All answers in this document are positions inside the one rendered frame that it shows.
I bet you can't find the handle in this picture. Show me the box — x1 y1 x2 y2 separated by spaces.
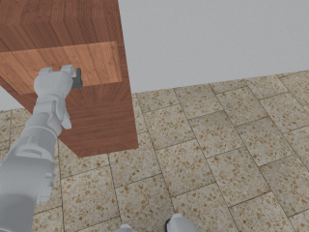
71 68 83 89

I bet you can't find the drawer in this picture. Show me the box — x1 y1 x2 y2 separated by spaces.
0 41 123 95

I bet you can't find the left robot shin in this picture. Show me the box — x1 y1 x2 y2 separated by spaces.
120 223 132 229

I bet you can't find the cabinet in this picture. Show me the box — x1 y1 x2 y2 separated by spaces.
0 0 139 158

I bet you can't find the right robot thigh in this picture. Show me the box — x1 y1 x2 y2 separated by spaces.
166 217 200 232

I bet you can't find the robot left upper arm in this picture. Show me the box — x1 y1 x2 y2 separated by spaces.
0 155 56 232

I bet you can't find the robot left hand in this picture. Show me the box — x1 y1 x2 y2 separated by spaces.
34 64 76 130

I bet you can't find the robot left forearm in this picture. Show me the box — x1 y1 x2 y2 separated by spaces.
0 93 66 171

